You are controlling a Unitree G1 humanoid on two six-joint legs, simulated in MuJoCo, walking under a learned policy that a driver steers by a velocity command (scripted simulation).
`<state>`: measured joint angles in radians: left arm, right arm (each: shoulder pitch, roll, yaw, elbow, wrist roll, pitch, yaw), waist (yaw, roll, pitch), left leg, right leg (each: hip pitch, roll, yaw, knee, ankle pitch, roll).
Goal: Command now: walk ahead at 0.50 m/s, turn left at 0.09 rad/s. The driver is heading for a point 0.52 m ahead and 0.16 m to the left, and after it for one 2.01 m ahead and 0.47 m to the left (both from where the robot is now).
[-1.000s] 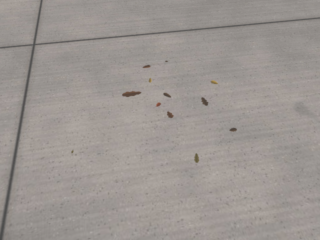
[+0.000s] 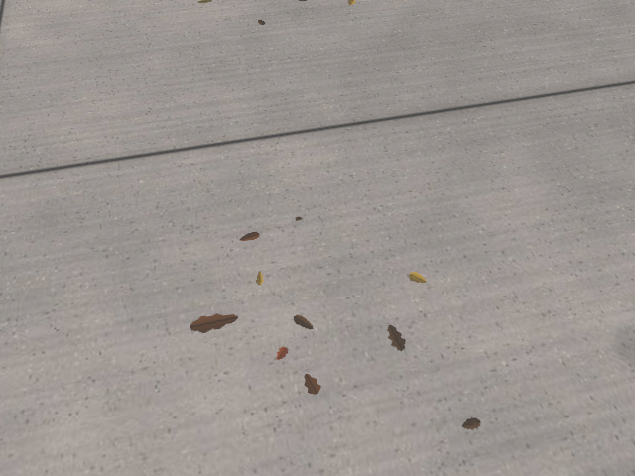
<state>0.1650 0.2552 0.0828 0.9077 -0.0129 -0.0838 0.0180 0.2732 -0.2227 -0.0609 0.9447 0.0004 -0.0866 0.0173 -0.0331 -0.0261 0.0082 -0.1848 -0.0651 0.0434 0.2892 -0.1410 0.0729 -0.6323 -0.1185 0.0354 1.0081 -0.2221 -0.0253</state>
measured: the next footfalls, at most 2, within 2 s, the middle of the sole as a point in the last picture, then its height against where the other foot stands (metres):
right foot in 0.26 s outside the picture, level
left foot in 0.80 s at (234, 465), level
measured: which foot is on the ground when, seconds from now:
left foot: down 0.00-0.26, up 0.28-0.78, down 0.80-1.00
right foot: up 0.00-0.24, down 0.26-0.80, up 0.82-1.00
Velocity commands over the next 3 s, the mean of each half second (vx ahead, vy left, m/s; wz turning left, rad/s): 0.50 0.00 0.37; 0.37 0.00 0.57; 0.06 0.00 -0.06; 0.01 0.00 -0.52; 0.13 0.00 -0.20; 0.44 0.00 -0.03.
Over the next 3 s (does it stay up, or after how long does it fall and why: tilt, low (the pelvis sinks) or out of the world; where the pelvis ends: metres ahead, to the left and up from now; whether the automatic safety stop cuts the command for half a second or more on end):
stays up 0.78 0.13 -0.01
